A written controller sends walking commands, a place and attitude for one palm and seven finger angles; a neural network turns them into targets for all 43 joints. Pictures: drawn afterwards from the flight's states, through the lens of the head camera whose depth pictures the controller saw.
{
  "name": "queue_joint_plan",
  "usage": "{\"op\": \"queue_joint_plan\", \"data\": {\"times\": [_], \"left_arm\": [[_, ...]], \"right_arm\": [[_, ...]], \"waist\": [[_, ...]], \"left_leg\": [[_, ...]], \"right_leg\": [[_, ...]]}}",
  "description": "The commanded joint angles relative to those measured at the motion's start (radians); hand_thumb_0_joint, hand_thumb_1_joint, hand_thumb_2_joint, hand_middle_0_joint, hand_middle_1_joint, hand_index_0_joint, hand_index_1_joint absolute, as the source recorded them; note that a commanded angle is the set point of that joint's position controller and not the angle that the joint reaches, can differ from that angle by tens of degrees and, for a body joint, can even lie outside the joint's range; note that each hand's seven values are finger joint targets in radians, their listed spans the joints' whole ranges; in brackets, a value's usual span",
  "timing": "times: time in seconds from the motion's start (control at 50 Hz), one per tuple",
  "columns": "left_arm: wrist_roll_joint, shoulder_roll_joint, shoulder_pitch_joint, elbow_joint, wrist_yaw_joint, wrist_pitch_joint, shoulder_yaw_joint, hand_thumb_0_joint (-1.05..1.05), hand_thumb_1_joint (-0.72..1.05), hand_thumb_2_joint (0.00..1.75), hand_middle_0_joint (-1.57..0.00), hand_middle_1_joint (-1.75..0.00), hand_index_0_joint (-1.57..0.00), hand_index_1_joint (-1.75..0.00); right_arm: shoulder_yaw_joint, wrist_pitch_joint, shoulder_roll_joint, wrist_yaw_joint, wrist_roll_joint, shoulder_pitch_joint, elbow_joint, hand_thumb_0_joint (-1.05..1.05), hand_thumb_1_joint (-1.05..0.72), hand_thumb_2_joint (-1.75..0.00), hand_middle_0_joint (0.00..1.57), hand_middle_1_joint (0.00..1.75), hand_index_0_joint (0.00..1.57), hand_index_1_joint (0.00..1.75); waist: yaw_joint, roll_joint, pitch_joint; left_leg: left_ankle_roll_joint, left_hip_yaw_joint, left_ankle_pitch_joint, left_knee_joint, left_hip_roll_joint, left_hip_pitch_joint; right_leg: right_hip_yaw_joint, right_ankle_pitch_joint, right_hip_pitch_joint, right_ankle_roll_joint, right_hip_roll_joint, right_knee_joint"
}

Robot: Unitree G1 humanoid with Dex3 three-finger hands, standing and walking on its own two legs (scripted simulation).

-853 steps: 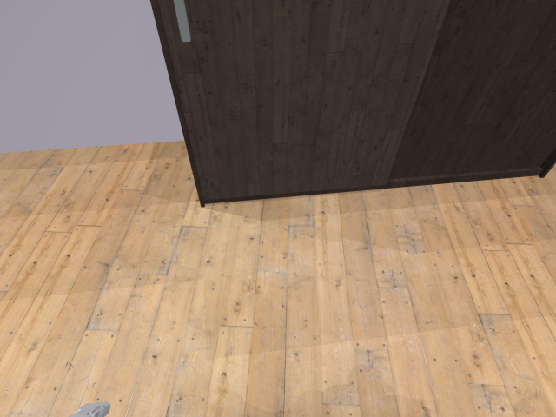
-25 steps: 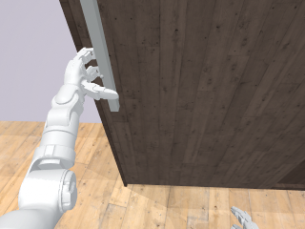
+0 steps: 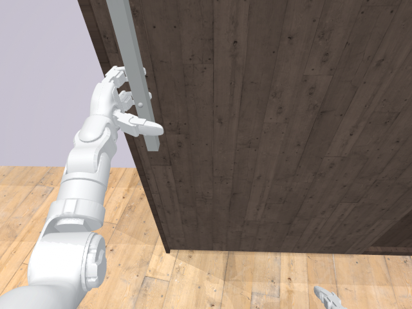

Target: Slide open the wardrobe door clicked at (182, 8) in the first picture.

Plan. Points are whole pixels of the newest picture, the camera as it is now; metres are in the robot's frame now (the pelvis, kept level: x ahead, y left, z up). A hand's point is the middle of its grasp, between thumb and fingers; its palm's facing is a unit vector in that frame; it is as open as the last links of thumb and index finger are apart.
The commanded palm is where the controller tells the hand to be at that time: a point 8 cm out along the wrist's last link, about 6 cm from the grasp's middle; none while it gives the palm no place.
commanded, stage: slide the fingers in behind the handle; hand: left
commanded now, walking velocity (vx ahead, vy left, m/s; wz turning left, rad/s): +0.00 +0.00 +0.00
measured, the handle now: (141, 83) +0.50 +0.15 +0.21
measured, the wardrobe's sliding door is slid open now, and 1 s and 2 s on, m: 0.00 0.00 0.00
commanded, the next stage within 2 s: grip the handle and tug to test in 0.34 s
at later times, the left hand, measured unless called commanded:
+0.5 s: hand (144, 103) +0.44 +0.13 +0.20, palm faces +0.00 -1.00 +0.00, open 14.0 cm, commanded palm +0.41 +0.19 +0.19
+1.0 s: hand (143, 103) +0.44 +0.14 +0.20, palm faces +0.01 -1.00 +0.00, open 7.6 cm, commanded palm +0.41 +0.18 +0.19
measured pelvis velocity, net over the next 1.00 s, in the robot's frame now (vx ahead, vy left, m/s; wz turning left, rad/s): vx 0.00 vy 0.00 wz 0.00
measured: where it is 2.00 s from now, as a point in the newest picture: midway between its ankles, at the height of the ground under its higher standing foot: outside the picture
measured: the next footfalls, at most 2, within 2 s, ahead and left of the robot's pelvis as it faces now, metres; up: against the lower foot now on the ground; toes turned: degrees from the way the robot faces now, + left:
none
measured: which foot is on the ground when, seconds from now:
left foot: down 0.00-1.00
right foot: down 0.00-1.00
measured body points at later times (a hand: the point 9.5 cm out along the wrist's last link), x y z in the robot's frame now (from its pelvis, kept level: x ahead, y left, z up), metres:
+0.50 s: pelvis +0.00 +0.00 +0.00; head +0.00 -0.01 +0.45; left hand +0.43 +0.19 +0.20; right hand +0.13 -0.24 -0.11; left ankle -0.03 +0.10 -0.74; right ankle +0.02 -0.11 -0.74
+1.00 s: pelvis +0.00 +0.00 +0.00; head +0.01 -0.01 +0.45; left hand +0.43 +0.19 +0.20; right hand +0.12 -0.25 -0.11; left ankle -0.03 +0.10 -0.74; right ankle +0.02 -0.11 -0.74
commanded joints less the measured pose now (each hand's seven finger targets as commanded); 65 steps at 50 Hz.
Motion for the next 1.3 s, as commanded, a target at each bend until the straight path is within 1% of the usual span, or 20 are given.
{"op": "queue_joint_plan", "data": {"times": [0.0, 0.06, 0.12, 0.18, 0.22, 0.34, 0.42, 0.52, 0.58, 0.66, 0.72, 0.76, 0.82, 0.88, 0.92, 0.98, 1.02, 1.1, 1.2, 1.28], "left_arm": [[-0.01, 0.196, -0.499, -0.229, -0.005, -0.067, 0.043, 0.0, -0.5, 0.3, -0.3, -1.2, -0.3, -1.2], [-0.01, 0.16, -0.503, -0.26, -0.009, -0.074, 0.011, 0.0, -0.5, 0.3, -0.3, -1.2, -0.3, -1.2], [-0.01, 0.164, -0.501, -0.249, -0.006, -0.075, 0.011, 0.0, -0.5, 0.3, -0.3, -1.2, -0.3, -1.2], [-0.007, 0.182, -0.508, -0.259, 0.0, -0.072, 0.027, 0.0, -0.5, 0.3, -0.3, -1.2, -0.3, -1.2], [-0.009, 0.149, -0.507, -0.27, -0.003, -0.074, 0.001, 0.0, -0.5, 0.3, -0.3, -1.2, -0.3, -1.2], [-0.005, 0.153, -0.54, -0.21, 0.004, -0.058, -0.002, 0.0, -0.5, 0.3, -0.3, -1.2, -0.3, -1.2], [-0.004, 0.148, -0.537, -0.222, 0.012, -0.069, 0.002, 0.0, -0.5, 0.3, -0.3, -1.2, -0.3, -1.2], [0.001, 0.2, -0.494, -0.181, 0.019, -0.066, 0.052, 0.0, -0.27, 0.4, -0.32, -1.23, -0.32, -1.23], [0.011, 0.18, -0.535, -0.241, 0.016, -0.077, 0.024, 0.0, -0.13, 0.46, -0.34, -1.25, -0.34, -1.25], [-0.006, 0.178, -0.507, -0.234, 0.004, -0.078, 0.03, 0.0, 0.06, 0.54, -0.36, -1.28, -0.36, -1.28], [-0.004, 0.204, -0.501, -0.231, 0.003, -0.078, 0.048, 0.0, 0.2, 0.6, -0.38, -1.3, -0.38, -1.3], [-0.004, 0.157, -0.526, -0.248, 0.002, -0.077, 0.005, 0.0, 0.29, 0.64, -0.38, -1.31, -0.38, -1.31], [-0.002, 0.181, -0.518, -0.222, 0.01, -0.074, 0.027, 0.0, 0.43, 0.7, -0.4, -1.33, -0.4, -1.33], [0.001, 0.142, -0.56, -0.226, 0.01, -0.071, -0.012, 0.0, 0.57, 0.76, -0.42, -1.35, -0.42, -1.35], [0.003, 0.177, -0.53, -0.193, 0.014, -0.07, 0.02, 0.0, 0.67, 0.8, -0.43, -1.37, -0.43, -1.37], [-0.001, 0.127, -0.555, -0.2, 0.008, -0.07, -0.022, 0.0, 0.81, 0.86, -0.44, -1.39, -0.44, -1.39], [-0.001, 0.155, -0.542, -0.187, 0.01, -0.074, 0.004, 0.0, 0.9, 0.9, -0.45, -1.4, -0.45, -1.4], [0.0, 0.141, -0.544, -0.217, 0.007, -0.076, -0.003, 0.0, 0.9, 0.9, -0.45, -1.4, -0.45, -1.4], [0.008, 0.158, -0.547, -0.201, 0.017, -0.068, 0.006, 0.0, 0.9, 0.9, -0.45, -1.4, -0.45, -1.4], [0.01, 0.173, -0.518, -0.229, 0.019, -0.071, 0.022, 0.0, 0.9, 0.9, -0.45, -1.4, -0.45, -1.4]], "right_arm": [[-0.041, -0.05, -0.119, -0.01, -0.001, -0.068, -0.136, 0.0, -0.9, -0.9, 0.2, 0.3, 0.2, 0.3], [-0.041, -0.05, -0.113, -0.007, 0.0, -0.076, -0.143, 0.0, -0.9, -0.9, 0.2, 0.3, 0.2, 0.3], [-0.045, -0.049, -0.118, -0.007, 0.001, -0.069, -0.139, 0.0, -0.9, -0.9, 0.2, 0.3, 0.2, 0.3], [-0.043, -0.048, -0.117, -0.006, -0.002, -0.066, -0.135, 0.0, -0.9, -0.9, 0.2, 0.3, 0.2, 0.3], [-0.045, -0.049, -0.116, -0.005, -0.002, -0.073, -0.14, 0.0, -0.9, -0.9, 0.2, 0.3, 0.2, 0.3], [-0.042, -0.045, -0.119, -0.01, -0.001, -0.065, -0.125, 0.0, -0.9, -0.9, 0.2, 0.3, 0.2, 0.3], [-0.041, -0.047, -0.114, -0.008, -0.004, -0.064, -0.13, 0.0, -0.9, -0.9, 0.2, 0.3, 0.2, 0.3], [-0.042, -0.037, -0.119, -0.006, -0.007, -0.058, -0.128, 0.0, -0.9, -0.9, 0.2, 0.3, 0.2, 0.3], [-0.04, -0.039, -0.11, -0.005, -0.005, -0.069, -0.139, 0.0, -0.9, -0.9, 0.2, 0.3, 0.2, 0.3], [-0.042, -0.042, -0.113, -0.007, -0.002, -0.069, -0.141, 0.0, -0.9, -0.9, 0.2, 0.3, 0.2, 0.3], [-0.043, -0.039, -0.117, -0.009, -0.002, -0.069, -0.142, 0.0, -0.9, -0.9, 0.2, 0.3, 0.2, 0.3], [-0.041, -0.044, -0.112, -0.007, 0.0, -0.07, -0.142, 0.0, -0.9, -0.9, 0.2, 0.3, 0.2, 0.3], [-0.045, -0.043, -0.12, -0.009, -0.003, -0.062, -0.137, 0.0, -0.9, -0.9, 0.2, 0.3, 0.2, 0.3], [-0.044, -0.047, -0.117, -0.008, -0.002, -0.058, -0.131, 0.0, -0.9, -0.9, 0.2, 0.3, 0.2, 0.3], [-0.047, -0.042, -0.123, -0.009, -0.004, -0.05, -0.126, 0.0, -0.9, -0.9, 0.2, 0.3, 0.2, 0.3], [-0.044, -0.043, -0.116, -0.007, -0.003, -0.054, -0.127, 0.0, -0.9, -0.9, 0.2, 0.3, 0.2, 0.3], [-0.047, -0.043, -0.121, -0.007, -0.006, -0.047, -0.126, 0.0, -0.9, -0.9, 0.2, 0.3, 0.2, 0.3], [-0.047, -0.043, -0.113, -0.004, -0.003, -0.054, -0.13, 0.0, -0.9, -0.9, 0.2, 0.3, 0.2, 0.3], [-0.043, -0.037, -0.115, -0.005, -0.005, -0.055, -0.128, 0.0, -0.9, -0.9, 0.2, 0.3, 0.2, 0.3], [-0.041, -0.033, -0.111, -0.003, -0.006, -0.065, -0.137, 0.0, -0.9, -0.9, 0.2, 0.3, 0.2, 0.3]], "waist": [[0.012, -0.057, -0.31], [0.01, -0.017, -0.326], [0.008, -0.057, -0.321], [0.011, -0.042, -0.333], [0.007, -0.037, -0.339], [-0.006, -0.056, -0.286], [0.005, -0.046, -0.329], [0.017, -0.09, -0.306], [0.012, -0.029, -0.327], [0.012, -0.066, -0.324], [0.019, -0.047, -0.329], [0.007, -0.031, -0.327], [0.007, -0.058, -0.316], [-0.004, -0.035, -0.321], [0.004, -0.061, -0.325], [-0.006, -0.047, -0.319], [0.002, -0.067, -0.325], [0.005, -0.038, -0.337], [0.002, -0.072, -0.313], [0.017, -0.047, -0.342]], "left_leg": [[0.018, -0.071, 0.283, -0.028, -0.005, 0.045], [0.015, -0.068, 0.321, -0.023, -0.005, 0.07], [0.016, -0.072, 0.326, -0.023, 0.0, 0.074], [0.013, -0.073, 0.336, -0.023, -0.002, 0.076], [0.013, -0.073, 0.347, -0.021, -0.001, 0.09], [0.014, -0.078, 0.29, -0.029, 0.0, 0.065], [0.01, -0.081, 0.327, -0.024, -0.002, 0.076], [0.015, -0.071, 0.308, -0.032, -0.002, 0.039], [0.016, -0.066, 0.316, -0.027, -0.004, 0.057], [0.017, -0.067, 0.314, -0.027, 0.0, 0.059], [0.016, -0.065, 0.311, -0.031, -0.002, 0.058], [0.015, -0.069, 0.316, -0.028, -0.002, 0.068], [0.016, -0.068, 0.298, -0.031, -0.001, 0.062], [0.015, -0.072, 0.299, -0.029, -0.002, 0.066], [0.016, -0.073, 0.312, -0.028, -0.002, 0.064], [0.015, -0.071, 0.307, -0.024, -0.004, 0.063], [0.017, -0.074, 0.318, -0.024, -0.004, 0.063], [0.014, -0.069, 0.34, -0.015, -0.003, 0.073], [0.017, -0.068, 0.308, -0.024, -0.003, 0.048], [0.015, -0.064, 0.341, -0.023, -0.005, 0.057]], "right_leg": [[0.048, 0.286, 0.156, -0.022, 0.012, -0.012], [0.049, 0.312, 0.157, -0.024, 0.011, -0.01], [0.045, 0.307, 0.151, -0.022, 0.015, -0.011], [0.046, 0.32, 0.159, -0.025, 0.015, -0.007], [0.044, 0.321, 0.152, -0.024, 0.015, -0.007], [0.043, 0.271, 0.12, -0.021, 0.016, -0.02], [0.042, 0.297, 0.141, -0.024, 0.017, -0.01], [0.043, 0.3, 0.164, -0.021, 0.014, -0.013], [0.051, 0.311, 0.163, -0.023, 0.012, -0.011], [0.049, 0.314, 0.166, -0.022, 0.016, -0.014], [0.05, 0.304, 0.174, -0.023, 0.015, -0.016], [0.049, 0.308, 0.157, -0.024, 0.016, -0.016], [0.047, 0.286, 0.152, -0.021, 0.018, -0.021], [0.047, 0.288, 0.138, -0.023, 0.017, -0.018], [0.046, 0.296, 0.153, -0.023, 0.018, -0.019], [0.045, 0.3, 0.14, -0.022, 0.017, -0.016], [0.044, 0.306, 0.151, -0.023, 0.019, -0.016], [0.045, 0.329, 0.146, -0.024, 0.018, -0.007], [0.045, 0.312, 0.15, -0.02, 0.017, -0.012], [0.048, 0.342, 0.178, -0.024, 0.015, -0.006]]}}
